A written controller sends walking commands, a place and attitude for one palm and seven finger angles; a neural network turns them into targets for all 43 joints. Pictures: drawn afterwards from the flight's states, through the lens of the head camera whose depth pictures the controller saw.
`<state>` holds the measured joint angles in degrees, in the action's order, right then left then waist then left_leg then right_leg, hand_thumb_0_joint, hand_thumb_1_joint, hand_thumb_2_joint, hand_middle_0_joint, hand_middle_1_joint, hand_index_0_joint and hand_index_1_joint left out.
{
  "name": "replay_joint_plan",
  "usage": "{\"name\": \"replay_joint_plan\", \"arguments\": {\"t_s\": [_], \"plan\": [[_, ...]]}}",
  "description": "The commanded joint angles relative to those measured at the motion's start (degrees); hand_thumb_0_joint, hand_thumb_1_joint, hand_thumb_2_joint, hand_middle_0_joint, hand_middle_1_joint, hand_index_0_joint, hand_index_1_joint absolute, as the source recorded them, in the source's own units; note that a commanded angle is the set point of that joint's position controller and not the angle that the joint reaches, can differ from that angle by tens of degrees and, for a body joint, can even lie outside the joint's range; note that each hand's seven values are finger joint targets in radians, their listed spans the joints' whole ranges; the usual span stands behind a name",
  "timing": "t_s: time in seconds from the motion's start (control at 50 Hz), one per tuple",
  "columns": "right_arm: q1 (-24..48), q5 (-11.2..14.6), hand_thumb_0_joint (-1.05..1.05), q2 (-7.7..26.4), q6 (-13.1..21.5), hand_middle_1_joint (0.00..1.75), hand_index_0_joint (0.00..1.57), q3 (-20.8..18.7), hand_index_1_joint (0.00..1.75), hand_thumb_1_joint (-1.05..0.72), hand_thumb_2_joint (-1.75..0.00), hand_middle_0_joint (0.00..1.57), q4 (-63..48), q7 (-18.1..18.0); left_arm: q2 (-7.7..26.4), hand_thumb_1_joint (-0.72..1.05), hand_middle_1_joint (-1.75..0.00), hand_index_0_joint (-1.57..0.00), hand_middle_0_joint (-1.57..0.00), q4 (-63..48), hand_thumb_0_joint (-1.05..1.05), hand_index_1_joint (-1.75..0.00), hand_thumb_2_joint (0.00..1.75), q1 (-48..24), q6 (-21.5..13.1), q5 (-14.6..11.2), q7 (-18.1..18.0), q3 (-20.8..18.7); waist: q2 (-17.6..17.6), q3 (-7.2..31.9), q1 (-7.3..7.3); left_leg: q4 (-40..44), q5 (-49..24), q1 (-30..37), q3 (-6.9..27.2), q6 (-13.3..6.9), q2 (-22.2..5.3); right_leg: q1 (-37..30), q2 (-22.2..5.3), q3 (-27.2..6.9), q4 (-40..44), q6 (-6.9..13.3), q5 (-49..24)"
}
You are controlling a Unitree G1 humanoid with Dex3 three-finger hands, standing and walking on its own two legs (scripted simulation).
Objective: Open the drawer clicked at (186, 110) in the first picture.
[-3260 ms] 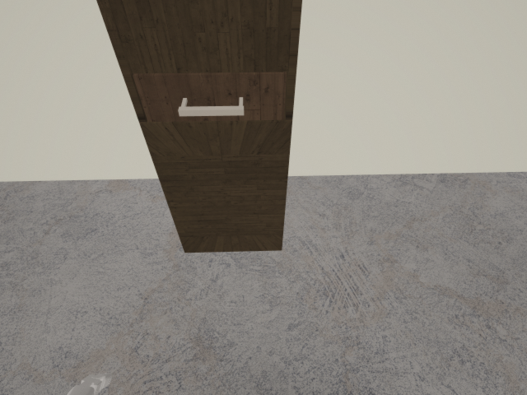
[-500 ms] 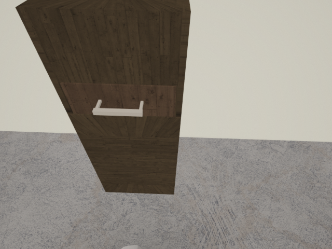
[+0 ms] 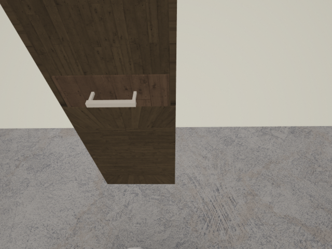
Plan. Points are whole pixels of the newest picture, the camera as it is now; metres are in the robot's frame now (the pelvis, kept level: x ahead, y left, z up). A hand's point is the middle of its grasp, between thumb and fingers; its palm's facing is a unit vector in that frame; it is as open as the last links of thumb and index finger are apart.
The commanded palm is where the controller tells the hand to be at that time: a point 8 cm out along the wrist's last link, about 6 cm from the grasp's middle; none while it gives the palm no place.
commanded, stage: come to a stop and stand still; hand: left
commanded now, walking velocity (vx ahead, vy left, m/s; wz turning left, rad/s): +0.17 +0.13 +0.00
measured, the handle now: (112, 99) +0.56 +0.23 +0.01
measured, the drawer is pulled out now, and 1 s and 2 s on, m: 0.00 0.00 0.00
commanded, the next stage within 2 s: look again from close up in 0.28 s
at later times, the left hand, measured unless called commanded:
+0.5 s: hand out of the picture -0.01 +0.20 -0.17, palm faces +0.02 -0.98 -0.20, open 7.4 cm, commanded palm none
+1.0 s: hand out of the picture +0.02 +0.21 -0.17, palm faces +0.00 -0.98 -0.21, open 7.4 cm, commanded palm +0.11 +0.26 -0.06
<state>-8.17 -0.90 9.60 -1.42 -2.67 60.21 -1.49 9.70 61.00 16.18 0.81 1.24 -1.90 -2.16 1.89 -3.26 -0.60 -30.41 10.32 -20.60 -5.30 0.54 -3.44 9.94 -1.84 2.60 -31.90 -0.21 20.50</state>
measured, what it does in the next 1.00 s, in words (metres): steps on the spot: left foot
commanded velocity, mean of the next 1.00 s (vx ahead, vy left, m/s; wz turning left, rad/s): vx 0.00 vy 0.03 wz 0.00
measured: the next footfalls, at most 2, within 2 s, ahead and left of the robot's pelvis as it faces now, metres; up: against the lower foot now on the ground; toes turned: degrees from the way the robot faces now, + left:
left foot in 0.22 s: +0.05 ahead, +0.14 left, +0.00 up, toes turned -8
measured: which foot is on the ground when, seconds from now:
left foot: down 0.00-0.02, up 0.04-0.20, down 0.22-1.00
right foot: down 0.00-1.00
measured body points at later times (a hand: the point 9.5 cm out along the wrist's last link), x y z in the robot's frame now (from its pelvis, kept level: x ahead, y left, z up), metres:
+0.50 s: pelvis +0.00 +0.03 +0.00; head +0.03 +0.03 +0.45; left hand -0.01 +0.25 -0.16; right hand +0.01 -0.20 -0.16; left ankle +0.01 +0.13 -0.73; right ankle -0.04 -0.11 -0.73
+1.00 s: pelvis +0.01 +0.04 +0.00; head +0.03 +0.03 +0.45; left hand +0.03 +0.26 -0.15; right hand +0.03 -0.19 -0.15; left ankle +0.01 +0.13 -0.73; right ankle -0.04 -0.11 -0.73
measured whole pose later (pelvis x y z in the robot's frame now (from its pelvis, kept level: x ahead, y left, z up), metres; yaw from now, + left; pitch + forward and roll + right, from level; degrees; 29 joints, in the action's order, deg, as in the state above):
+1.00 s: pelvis +0.01 +0.04 +0.00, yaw -1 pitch +0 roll +0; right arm -15.2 -1.0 10.3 1.1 0.6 61.1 -1.5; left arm 9.0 61.9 15.7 -0.3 1.0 -2.1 0.5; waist 0.5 -1.7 -0.3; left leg -29.6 16.4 -13.5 -5.6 -2.3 0.6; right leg 9.6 -4.2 0.8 -29.2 -3.0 19.8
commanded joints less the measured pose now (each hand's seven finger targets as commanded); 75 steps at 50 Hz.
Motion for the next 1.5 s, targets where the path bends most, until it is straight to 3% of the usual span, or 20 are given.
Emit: {"name": "replay_joint_plan", "arguments": {"t_s": [0.0, 0.14, 0.26, 0.34, 0.36, 0.38, 0.48, 0.6, 0.94, 0.96, 0.98, 1.0, 1.02, 1.04, 1.06, 1.1, 1.18, 1.26, 1.4, 1.48], "plan": [[-0.08, -0.34, 0.0, 3.22, 0.16, 0.3, 0.2, -0.23, 0.3, -0.9, -0.9, 0.2, -2.38, 1.21, 8.66, 0.9, -0.3, -0.2, -0.2, -2.23, 0.0, -0.3, 0.9, 0.96, -1.59, 0.1, -0.18, -0.41, -16.59, -4.2, -0.05, -1.93, 7.26, 2.85, 3.42, 0.19, -0.67, 11.99, -12.97, -15.45, 24.59, 5.51, 10.11], [-6.56, -0.28, 0.0, 3.51, 1.17, 0.3, 0.2, 0.42, 0.3, -0.9, -0.9, 0.2, 1.07, 0.8, 7.74, 0.9, -0.3, -0.2, -0.2, -1.15, 0.0, -0.3, 0.9, 3.53, -1.84, -0.25, -0.04, -0.81, -7.48, -6.7, -0.55, -1.26, 3.88, 1.98, 3.22, 0.19, -0.25, 4.96, -12.55, -11.16, 19.58, 6.11, -3.21], [-11.02, 0.12, 0.0, 4.82, 2.02, 0.3, 0.2, 0.94, 0.3, -0.9, -0.9, 0.2, 2.82, -0.77, 5.67, 0.9, -0.3, -0.2, -0.2, 0.1, 0.0, -0.3, 0.9, 3.3, -1.59, -0.77, -0.56, -0.81, -2.34, 1.79, -0.23, 4.94, -16.16, 12.36, 5.52, -0.58, -3.24, 0.46, -7.15, -4.03, 8.14, 3.1, -25.93], [-10.81, 0.44, 0.0, 5.55, 2.42, 0.3, 0.2, 0.98, 0.3, -0.9, -0.9, 0.2, 3.38, -1.1, 4.56, 0.9, -0.3, -0.2, -0.2, 0.77, 0.0, -0.3, 0.9, 2.66, -0.91, -0.79, -0.59, -0.2, 0.87, 4.79, -0.43, 6.3, -19.55, 14.06, 6.58, -2.28, -4.43, -1.34, -4.87, -1.91, 8.63, 1.01, -17.11], [-3.46, 0.99, 0.0, 5.44, 3.23, 0.3, 0.2, 1.66, 0.3, -0.9, -0.9, 0.2, -1.99, -0.13, 5.15, 0.9, -0.3, -0.2, -0.2, 2.65, 0.0, -0.3, 0.9, 8.93, -2.77, -0.37, -2.78, 0.84, 0.45, -0.43, -2.49, -6.83, -13.16, 7.58, 4.33, -0.6, -3.19, 1.97, -8.75, -8.92, 12.39, 1.15, -37.28], [-8.03, 0.59, 0.0, 2.52, 2.12, 0.3, 0.2, 1.62, 0.3, -0.9, -0.9, 0.2, -3.09, 0.55, 8.95, 0.9, -0.3, -0.2, -0.2, -0.64, 0.0, -0.3, 0.9, 4.59, -3.53, -0.23, -2.05, 0.37, -2.95, 1.04, 1.76, -5.03, 7.93, 4.26, 3.89, -0.58, -0.42, 1.61, -12.39, -10.17, 12.58, 4.25, -26.38], [-12.04, -0.14, 0.0, 5.93, 2.8, 0.3, 0.2, 1.54, 0.3, -0.9, -0.9, 0.2, -2.89, 0.69, 4.62, 0.9, -0.3, -0.2, -0.2, -2.04, 0.0, -0.3, 0.9, 3.15, -2.21, -0.27, -0.95, 1.03, 5.1, 3.43, 1.1, 5.59, -4.73, 5.26, 10.37, -3.97, -4.47, 1.96, -1.59, -0.69, 2.79, 2.37, -2.5], [-10.06, -0.1, 0.0, 6.66, 2.79, 0.3, 0.2, 1.71, 0.3, -0.9, -0.9, 0.2, -3.93, 0.29, 3.43, 0.9, -0.3, -0.2, -0.2, -1.91, 0.0, -0.3, 0.9, 3.84, -1.42, -0.1, -0.34, 1.63, -2.14, -1.98, -0.19, 11.06, 4.65, 1.93, 11.87, -5.04, -4.31, 3.54, -1.89, -0.93, 3.65, 1.79, -2.42], [-9.6, 0.11, 0.0, 6.69, 3.52, 0.3, 0.2, 1.89, 0.3, -0.9, -0.9, 0.2, -0.87, -0.16, 5.75, 0.9, -0.3, -0.2, -0.2, -0.7, 0.0, -0.3, 0.9, 3.48, -1.49, -0.17, -0.32, 1.49, -1.84, 2.09, 0.18, 7.3, -11.38, 10.54, 6.62, -3.85, -3.0, 2.3, -3.93, -2.62, 5.6, 0.75, -12.78], [-7.37, 0.86, 0.0, 9.34, 3.2, 0.3, 0.2, 1.49, 0.3, -0.9, -0.9, 0.2, -4.36, 0.26, 6.33, 0.9, -0.3, -0.2, -0.2, -0.05, 0.0, -0.3, 0.9, 5.0, -2.1, 0.22, -2.51, 1.72, -8.6, -0.72, 0.08, -1.67, -21.82, 6.63, 7.76, -2.27, -4.69, 3.62, -4.88, -4.83, 7.44, 0.22, -20.05], [-9.48, 3.05, 0.0, 16.5, 11.57, 0.3, 0.2, 0.19, 0.3, -0.9, -0.9, 0.2, -22.01, -1.63, 27.84, 0.88, -0.32, -0.2, -0.2, -85.17, 0.0, -0.32, 0.89, -37.96, -10.55, 12.24, -4.65, -1.8, 9.13, 27.66, 4.39, 4.23, -28.98, 24.2, 7.56, -2.71, 1.61, 4.51, 1.66, -1.84, -1.14, 2.71, -25.68], [-4.37, 2.31, 0.0, 10.77, 17.96, 0.3, 0.2, 1.6, 0.3, -0.9, -0.9, 0.2, -18.95, -3.97, 21.83, 0.85, -0.33, -0.2, -0.2, -69.09, 0.0, -0.33, 0.88, -9.61, -5.63, 12.91, -8.57, -1.72, 19.17, 24.74, -0.47, 6.76, -38.35, 31.48, 8.21, -0.37, -2.06, 12.41, 1.72, 2.27, -7.74, 2.91, -6.84], [-4.52, 2.38, 0.0, 10.33, 19.26, 0.3, 0.2, 0.3, 0.3, -0.9, -0.9, 0.2, -14.26, -4.25, 16.44, 0.83, -0.34, -0.21, -0.21, -65.28, 0.0, -0.34, 0.87, -5.99, -1.47, 10.07, -11.13, 0.01, 14.29, 19.61, 0.4, 7.79, -29.83, 22.16, 8.27, 1.89, -1.67, 13.51, 1.6, 2.65, -9.26, 2.04, 0.06], [-4.85, 3.65, 0.0, 7.67, 19.56, 0.3, 0.2, 0.69, 0.3, -0.9, -0.9, 0.2, -14.64, -4.47, 3.21, 0.81, -0.36, -0.21, -0.21, -56.06, 0.0, -0.36, 0.86, 9.67, 3.43, 11.15, -11.61, 7.46, 11.37, 12.72, 1.65, 9.29, -23.74, 17.74, 8.2, 0.54, -1.63, 16.7, 1.93, 2.41, -8.9, 1.39, 2.48], [-1.06, 2.58, 0.0, 8.66, 19.64, 0.3, 0.2, 0.73, 0.3, -0.9, -0.9, 0.2, -19.74, -3.47, 6.54, 0.78, -0.37, -0.21, -0.21, -67.77, 0.0, -0.37, 0.85, -0.56, 2.41, 13.67, -12.07, 7.01, 8.11, 7.53, 0.65, 6.59, -16.64, 12.01, 7.69, 0.01, -0.47, 15.35, 0.8, 1.15, -4.53, 1.6, -1.1], [0.44, 0.95, 0.0, 10.79, 17.8, 0.3, 0.2, 0.08, 0.3, -0.9, -0.9, 0.2, -23.25, -3.07, 14.44, 0.74, -0.4, -0.21, -0.21, -64.72, 0.0, -0.4, 0.83, 4.41, 1.76, 25.14, -14.73, 2.14, 4.72, 7.41, 0.43, 0.37, -5.79, 4.01, 5.36, -1.21, 2.81, 15.41, 1.79, 0.08, 1.09, 3.04, -6.45], [4.74, -1.3, 0.0, 10.19, 9.67, 0.3, 0.2, -1.69, 0.3, -0.9, -0.9, 0.2, -29.12, -0.42, 9.68, 0.64, -0.47, -0.22, -0.22, -50.6, 0.0, -0.47, 0.79, 24.21, 3.04, 43.05, -17.46, 2.55, -18.87, 2.75, -4.68, -4.15, -0.83, -9.56, 3.43, -1.1, 4.66, 18.79, 3.33, -2.96, -0.99, 2.98, -2.03], [9.53, -0.6, 0.0, 10.28, 4.46, 0.3, 0.2, -1.78, 0.3, -0.9, -0.9, 0.2, -33.7, 2.05, 14.64, 0.55, -0.53, -0.22, -0.22, -56.09, 0.0, -0.53, 0.75, 20.39, -2.13, 54.56, -18.34, 0.09, -16.74, 9.02, -8.33, -6.57, 0.64, -13.0, 2.29, -1.16, 6.1, 14.17, 1.43, -9.73, -2.69, 3.37, -7.33], [8.33, -4.09, 0.0, 8.26, 3.51, 0.3, 0.2, -1.73, 0.3, -0.9, -0.9, 0.2, -34.5, -0.03, 28.46, 0.39, -0.63, -0.24, -0.24, -77.9, 0.0, -0.63, 0.68, -9.73, -12.27, 59.68, -26.81, -10.63, 3.81, 25.7, -3.28, -18.91, 0.86, -6.75, 4.16, -2.86, 7.72, 21.08, 0.16, -15.14, -8.63, 2.99, -9.57], [6.63, -4.24, 0.0, 8.52, 4.62, 0.3, 0.2, -2.09, 0.3, -0.9, -0.9, 0.2, -33.7, -0.35, 27.62, 0.29, -0.69, -0.24, -0.24, -80.47, 0.0, -0.69, 0.64, -12.43, -16.25, 57.47, -29.39, -8.93, 3.83, 22.48, 0.18, -25.78, 3.25, -7.56, 5.92, -2.84, 7.11, 31.13, 0.76, -16.66, -9.3, 3.63, -3.53]]}}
